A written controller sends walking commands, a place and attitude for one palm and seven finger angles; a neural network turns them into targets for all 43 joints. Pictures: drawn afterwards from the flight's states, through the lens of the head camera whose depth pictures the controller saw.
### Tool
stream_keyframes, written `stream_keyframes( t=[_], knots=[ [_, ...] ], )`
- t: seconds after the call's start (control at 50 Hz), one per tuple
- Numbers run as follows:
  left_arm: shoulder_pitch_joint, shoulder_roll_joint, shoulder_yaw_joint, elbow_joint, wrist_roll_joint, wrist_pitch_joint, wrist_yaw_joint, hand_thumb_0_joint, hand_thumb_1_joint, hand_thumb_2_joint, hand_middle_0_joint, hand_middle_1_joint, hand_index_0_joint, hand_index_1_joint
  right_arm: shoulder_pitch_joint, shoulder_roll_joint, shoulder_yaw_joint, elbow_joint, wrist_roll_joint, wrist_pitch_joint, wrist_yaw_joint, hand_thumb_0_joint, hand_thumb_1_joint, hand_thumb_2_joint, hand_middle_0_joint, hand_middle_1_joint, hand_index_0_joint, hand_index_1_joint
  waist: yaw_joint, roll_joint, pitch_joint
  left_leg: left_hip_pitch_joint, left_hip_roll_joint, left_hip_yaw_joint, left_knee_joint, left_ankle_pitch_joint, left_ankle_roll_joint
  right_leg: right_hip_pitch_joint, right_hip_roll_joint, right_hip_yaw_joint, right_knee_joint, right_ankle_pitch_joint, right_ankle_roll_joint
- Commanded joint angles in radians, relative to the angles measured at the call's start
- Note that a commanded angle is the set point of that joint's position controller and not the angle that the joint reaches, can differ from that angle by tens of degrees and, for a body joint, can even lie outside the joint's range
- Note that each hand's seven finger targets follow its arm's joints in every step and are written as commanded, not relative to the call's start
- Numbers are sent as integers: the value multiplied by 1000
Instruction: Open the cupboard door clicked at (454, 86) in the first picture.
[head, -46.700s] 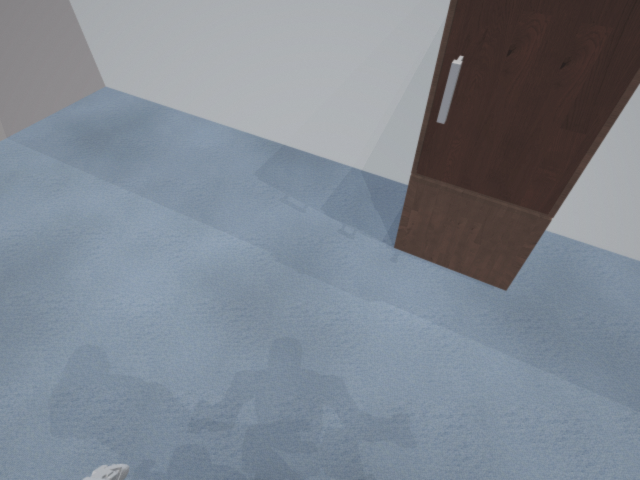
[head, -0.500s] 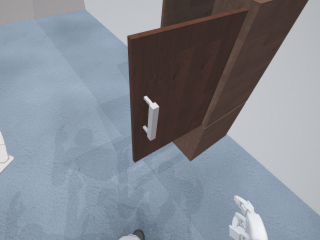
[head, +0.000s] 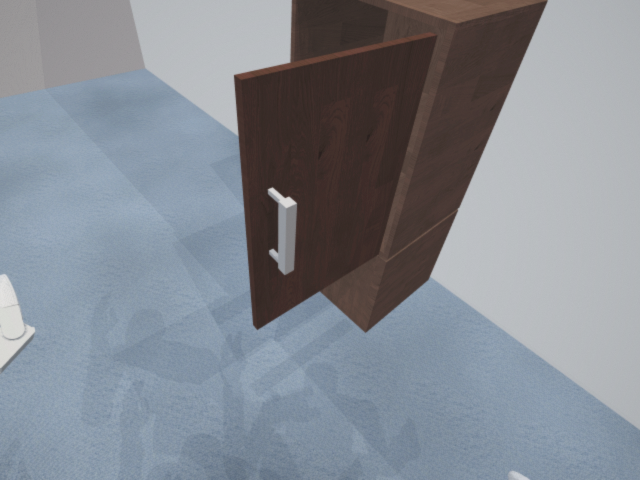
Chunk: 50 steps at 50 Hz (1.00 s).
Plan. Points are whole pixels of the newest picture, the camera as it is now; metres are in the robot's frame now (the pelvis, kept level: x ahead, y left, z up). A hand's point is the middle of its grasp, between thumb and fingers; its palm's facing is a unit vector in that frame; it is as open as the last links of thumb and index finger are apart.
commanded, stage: stop stepping back and stand still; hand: left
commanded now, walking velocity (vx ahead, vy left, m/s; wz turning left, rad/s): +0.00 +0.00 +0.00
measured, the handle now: (280, 232) +0.53 +0.10 -0.01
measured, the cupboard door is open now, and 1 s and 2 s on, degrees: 87 87 87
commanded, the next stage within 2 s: let the arm hang, fingers relaxed in 0.34 s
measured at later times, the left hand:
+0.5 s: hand (64, 375) +0.18 +0.26 +0.11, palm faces +0.32 -0.81 -0.48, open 7.4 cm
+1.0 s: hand out of the picture -0.13 +0.21 -0.15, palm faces +0.04 -0.97 -0.24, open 7.4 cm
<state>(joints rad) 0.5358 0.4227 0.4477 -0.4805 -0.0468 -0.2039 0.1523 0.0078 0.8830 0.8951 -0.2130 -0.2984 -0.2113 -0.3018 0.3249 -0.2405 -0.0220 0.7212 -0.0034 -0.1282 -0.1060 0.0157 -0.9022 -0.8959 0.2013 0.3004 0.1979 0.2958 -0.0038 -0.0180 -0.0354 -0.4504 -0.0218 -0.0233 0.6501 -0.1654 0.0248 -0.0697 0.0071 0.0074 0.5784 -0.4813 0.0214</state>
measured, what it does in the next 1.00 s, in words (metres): steps on the spot: left foot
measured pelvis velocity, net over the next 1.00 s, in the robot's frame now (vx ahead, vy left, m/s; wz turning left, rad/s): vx -0.06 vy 0.00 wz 0.04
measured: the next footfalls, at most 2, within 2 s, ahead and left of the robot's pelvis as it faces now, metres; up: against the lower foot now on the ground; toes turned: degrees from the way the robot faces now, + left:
left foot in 0.34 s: +0.06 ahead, +0.11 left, +0.00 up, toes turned -1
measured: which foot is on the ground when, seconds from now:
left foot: down 0.00-0.18, up 0.20-0.32, down 0.34-1.00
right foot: down 0.00-1.00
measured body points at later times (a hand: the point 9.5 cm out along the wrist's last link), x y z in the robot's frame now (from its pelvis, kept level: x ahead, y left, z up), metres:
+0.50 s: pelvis -0.03 +0.00 +0.02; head -0.04 -0.02 +0.46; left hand +0.16 +0.31 +0.14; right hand +0.13 -0.25 -0.08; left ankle +0.03 +0.11 -0.72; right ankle -0.07 -0.10 -0.72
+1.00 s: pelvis -0.06 +0.00 +0.02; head -0.03 +0.01 +0.47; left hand -0.13 +0.26 -0.13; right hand -0.05 -0.26 -0.13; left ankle +0.02 +0.11 -0.72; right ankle -0.07 -0.10 -0.72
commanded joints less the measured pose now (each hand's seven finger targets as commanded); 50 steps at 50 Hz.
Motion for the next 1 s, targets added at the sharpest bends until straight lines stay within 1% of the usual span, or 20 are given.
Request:
stream_keyframes(
  t=[0.0, 0.02, 0.1, 0.12, 0.14, 0.16, 0.18, 0.2, 0.24, 0.3, 0.34, 0.38, 0.4, 0.42, 0.46, 0.48, 0.54, 0.66, 0.76, 0.98],
  knots=[
    [-200, 208, 94, -262, 13, -81, 17, 0, 900, 900, -200, -300, -200, -300, -173, -95, -16, -184, -11, -135, -6, 0, -900, -900, 200, 300, 200, 300, -6, 315, -16, 198, 230, -421, -557, -443, 9, -202, 63, 5, 155, -63, -29],
    [-154, 208, 110, -286, 15, -85, 21, 0, 900, 900, -200, -300, -200, -300, -170, -87, -17, -190, -17, -138, 3, 0, -900, -900, 200, 300, 200, 300, 8, 279, -54, 177, 228, -400, -581, -478, -2, -154, 68, 1, 160, -67, -38],
    [121, 182, 125, -302, 2, -58, 10, 0, 900, 900, -200, -300, -200, -300, -180, -70, -11, -242, -13, -109, 32, 0, -900, -900, 200, 300, 200, 300, 20, 262, -105, 47, 106, -95, -445, -333, -46, 73, 51, -54, -155, 53, -71],
    [130, 192, 134, -278, 3, -51, 8, 0, 900, 900, -200, -300, -200, -300, -190, -62, -11, -248, -16, -85, 35, 0, -900, -900, 200, 300, 200, 300, 11, 151, -75, 36, 52, -22, -290, -273, -51, 12, -23, 31, -261, 42, -95],
    [120, 208, 152, -252, -3, -47, 9, 0, 900, 900, -200, -300, -200, -300, -186, -60, -18, -239, -13, -67, 36, 0, -900, -900, 200, 300, 200, 300, 1, -28, -50, 131, 12, 14, -38, -171, -60, -210, -165, 225, -390, -97, -144],
    [90, 207, 158, -233, -13, -35, 14, 0, 900, 900, -200, -300, -200, -300, -183, -64, -23, -219, -10, -52, 33, 0, -900, -900, 200, 300, 200, 300, 6, -156, 1, 113, 5, -9, 150, -131, -60, -346, -270, 340, -446, -142, -197],
    [59, 188, 162, -179, -14, -27, 19, 0, 900, 900, -200, -300, -200, -300, -184, -64, -25, -203, -13, -44, 29, 0, -900, -900, 200, 300, 200, 300, -2, -160, 19, 56, 17, -22, 228, -136, -57, -355, -285, 338, -428, -55, -214],
    [25, 160, 128, -124, -11, -28, 21, 0, 900, 900, -200, -300, -200, -300, -164, -57, -16, -182, -8, -40, 25, 0, -900, -900, 200, 300, 200, 300, -23, -111, 38, 41, 44, -33, 223, -138, -50, -309, -258, 255, -361, 100, -194],
    [-46, 150, 88, -65, 4, -37, 18, 0, 900, 900, -200, -300, -200, -300, -172, -60, -3, -178, -1, -53, 15, 0, -900, -900, 200, 300, 200, 300, -27, -29, 46, 111, 60, -8, -28, -94, -29, -233, -188, 144, -249, 340, -128],
    [-116, 145, 46, -56, 11, -39, 8, 0, 900, 900, -200, -300, -200, -300, -190, -92, -14, -185, 8, -78, -2, 0, -900, -900, 200, 300, 200, 300, -1, 38, 19, 295, 112, -32, -199, 169, 3, -226, -70, 79, -195, 426, -26],
    [-95, 149, 45, -40, 19, -31, 2, 0, 900, 900, -200, -300, -200, -300, -182, -102, -21, -199, 12, -79, -1, 0, -900, -900, 200, 300, 200, 300, 2, -42, -3, 322, 110, -18, -153, 293, 10, -189, -50, 84, -190, 589, -18],
    [-145, 163, 42, -161, 20, -40, -5, 0, 900, 900, -200, -300, -200, -300, -193, -83, -4, -206, 10, -77, 4, 0, -900, -900, 200, 300, 200, 300, 2, 67, -72, 319, 106, -21, -180, 353, 8, -126, -55, 44, -142, 585, -13],
    [-132, 167, 48, -185, 21, -43, -3, 0, 900, 900, -200, -300, -200, -300, -194, -80, -4, -214, 11, -79, 5, 0, -900, -900, 200, 300, 200, 300, 5, 60, -77, 320, 109, -31, -197, 324, 10, -120, -45, 39, -150, 526, -12],
    [-127, -24, -326, 636, 99, 114, -133, 0, 900, 900, -200, -300, -200, -300, -253, -273, -71, 30, -4, -76, 96, 0, -900, -900, 200, 300, 200, 300, -21, 69, -11, 176, 131, -92, -82, 473, 30, -178, -106, 14, -12, 635, -41],
    [-148, -33, -321, 713, 81, 188, -155, 0, 900, 900, -200, -300, -200, -300, -193, -218, -57, 20, -2, 20, 96, 0, -900, -900, 200, 300, 200, 300, 11, 7, -62, 141, 150, -116, -121, 284, 46, -163, -88, 26, -50, 385, -56],
    [-190, -23, -328, 767, 85, 183, -159, 0, 900, 900, -200, -300, -200, -300, -195, -209, -48, 15, -8, 35, 97, 0, -900, -900, 200, 300, 200, 300, 16, -70, -57, 130, 149, -138, -136, 241, 51, -155, -80, 30, -63, 346, -63],
    [-292, 32, -350, 941, 81, 181, -161, 0, 900, 900, -200, -300, -200, -300, -225, -233, -36, 43, -19, 70, 101, 0, -900, -900, 200, 300, 200, 300, 5, -129, -36, 130, 114, -146, -153, 97, 42, -165, -107, 66, -126, 255, -87],
    [-350, 32, -399, 1290, 65, 205, -146, 0, 900, 900, -200, -300, -200, -300, -241, -205, -6, 162, -26, 119, 95, 0, -900, -900, 200, 300, 200, 300, 4, 136, 32, 170, 104, -159, -288, -32, 21, -141, -89, 75, -196, 138, -85],
    [-299, -9, -402, 1469, 58, 202, -145, 0, 900, 900, -200, -300, -200, -300, -185, -165, -6, 258, -20, 129, 81, 0, -900, -900, 200, 300, 200, 300, 0, 162, 39, 217, 95, -142, -311, -107, 10, -140, -95, 80, -263, 109, -93],
    [-243, -33, -406, 1601, 55, 201, -138, 0, 900, 900, -200, -300, -200, -300, -99, -157, -23, 353, -15, 137, 70, 0, -900, -900, 200, 300, 200, 300, -3, 43, 99, 245, 104, -139, -306, -111, 20, -182, -97, 53, -299, 64, -102]
  ],
)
